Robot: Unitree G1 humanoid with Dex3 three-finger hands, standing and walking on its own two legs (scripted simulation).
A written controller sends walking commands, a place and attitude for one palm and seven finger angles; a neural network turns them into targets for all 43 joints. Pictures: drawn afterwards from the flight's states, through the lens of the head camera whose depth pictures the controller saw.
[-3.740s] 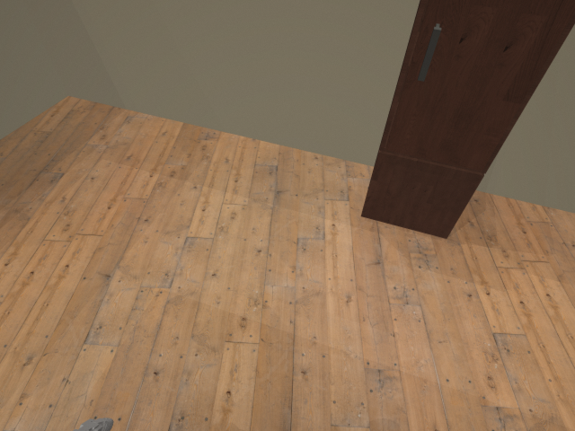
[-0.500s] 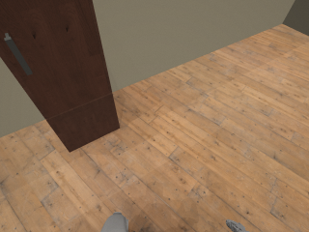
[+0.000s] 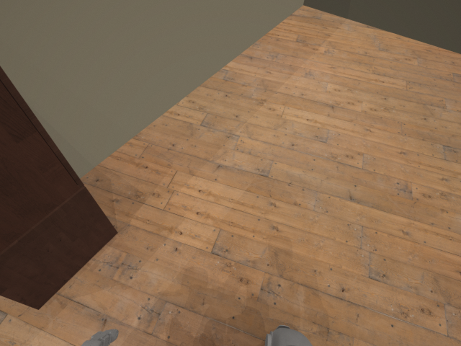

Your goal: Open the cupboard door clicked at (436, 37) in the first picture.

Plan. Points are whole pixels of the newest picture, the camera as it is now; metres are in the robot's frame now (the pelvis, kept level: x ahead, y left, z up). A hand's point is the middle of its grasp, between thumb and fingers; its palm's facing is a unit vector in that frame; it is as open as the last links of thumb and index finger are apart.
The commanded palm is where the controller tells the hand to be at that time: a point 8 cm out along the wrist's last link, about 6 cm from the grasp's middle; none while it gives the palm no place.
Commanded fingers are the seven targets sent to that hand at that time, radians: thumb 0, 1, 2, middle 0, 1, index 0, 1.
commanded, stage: turn to face it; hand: left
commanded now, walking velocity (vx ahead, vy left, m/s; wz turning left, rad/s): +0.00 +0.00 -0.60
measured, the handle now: out of the picture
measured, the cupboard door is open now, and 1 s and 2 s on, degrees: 0 0 0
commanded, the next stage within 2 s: take the last steps up to it in 1.94 s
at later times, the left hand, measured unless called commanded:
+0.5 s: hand (149, 337) +0.15 +0.17 -0.18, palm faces +0.05 -0.99 -0.12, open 7.4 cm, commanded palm none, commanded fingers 0.00 0.90 0.90 -0.20 -0.30 -0.20 -0.30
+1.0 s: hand out of the picture +0.05 +0.17 -0.14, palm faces +0.35 -0.89 -0.30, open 7.4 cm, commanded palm none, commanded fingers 0.00 0.90 0.90 -0.20 -0.30 -0.20 -0.30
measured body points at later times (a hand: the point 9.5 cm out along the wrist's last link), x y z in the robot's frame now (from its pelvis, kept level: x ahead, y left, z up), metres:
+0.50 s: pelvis +0.05 +0.01 -0.01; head +0.06 +0.03 +0.44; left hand +0.15 +0.22 -0.16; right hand +0.07 -0.22 -0.15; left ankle +0.07 +0.10 -0.73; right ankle +0.05 -0.12 -0.71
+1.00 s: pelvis +0.02 -0.06 +0.00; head +0.05 -0.08 +0.45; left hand +0.03 +0.22 -0.12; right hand +0.17 -0.30 -0.15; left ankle +0.02 +0.08 -0.68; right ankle +0.04 -0.16 -0.73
